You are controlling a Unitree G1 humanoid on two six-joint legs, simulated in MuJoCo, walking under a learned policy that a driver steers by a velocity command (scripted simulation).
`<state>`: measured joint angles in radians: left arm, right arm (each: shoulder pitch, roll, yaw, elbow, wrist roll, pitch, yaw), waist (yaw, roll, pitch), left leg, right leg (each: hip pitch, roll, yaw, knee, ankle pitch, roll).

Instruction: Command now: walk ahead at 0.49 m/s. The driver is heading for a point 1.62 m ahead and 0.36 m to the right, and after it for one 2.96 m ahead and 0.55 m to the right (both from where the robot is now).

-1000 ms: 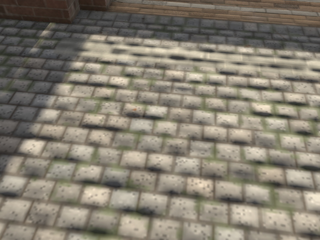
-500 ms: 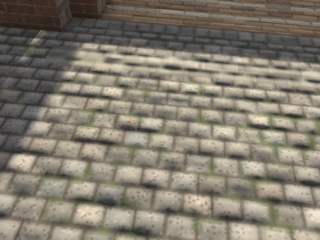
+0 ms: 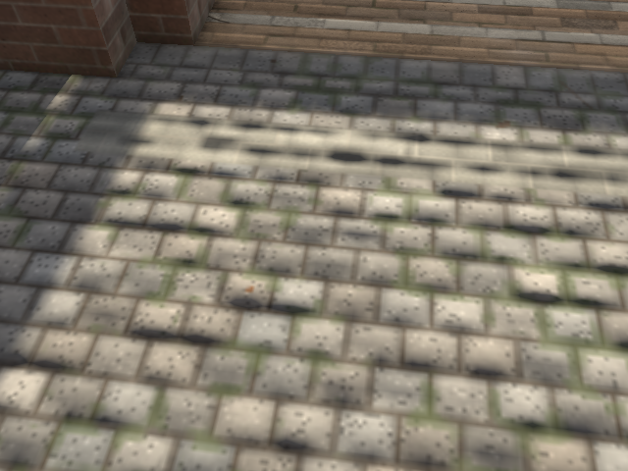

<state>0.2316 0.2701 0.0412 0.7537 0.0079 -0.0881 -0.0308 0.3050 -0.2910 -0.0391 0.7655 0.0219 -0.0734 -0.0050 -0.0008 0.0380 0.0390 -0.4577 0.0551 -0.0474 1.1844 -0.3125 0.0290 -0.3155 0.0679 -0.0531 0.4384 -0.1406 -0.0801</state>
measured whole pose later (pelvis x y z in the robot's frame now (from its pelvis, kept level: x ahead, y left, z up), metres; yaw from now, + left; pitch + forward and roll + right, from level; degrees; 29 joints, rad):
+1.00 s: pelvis +0.54 -0.01 -0.02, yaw -14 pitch +2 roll +1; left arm 0.12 0.29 0.06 0.66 -0.02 -0.05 -0.05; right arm 0.29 -0.30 -0.05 0.84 0.00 -0.06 -0.01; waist -0.03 -0.01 0.06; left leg -0.16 0.04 0.07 0.99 -0.50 -0.01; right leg -0.50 0.04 -0.04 0.64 -0.18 -0.11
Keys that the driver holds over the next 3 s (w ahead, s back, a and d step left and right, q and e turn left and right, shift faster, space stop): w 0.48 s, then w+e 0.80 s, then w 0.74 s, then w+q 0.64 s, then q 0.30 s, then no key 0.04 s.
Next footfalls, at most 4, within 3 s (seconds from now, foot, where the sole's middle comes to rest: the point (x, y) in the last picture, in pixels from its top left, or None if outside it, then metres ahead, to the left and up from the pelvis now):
0.38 left None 0.38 0.16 -0.77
0.94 right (384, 388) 0.66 -0.11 -0.77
1.44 left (342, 268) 0.99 -0.02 -0.77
1.94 right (471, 232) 1.10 -0.37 -0.77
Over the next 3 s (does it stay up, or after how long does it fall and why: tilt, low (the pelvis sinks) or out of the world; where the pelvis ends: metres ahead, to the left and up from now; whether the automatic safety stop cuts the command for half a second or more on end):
stays up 1.52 -0.40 -0.01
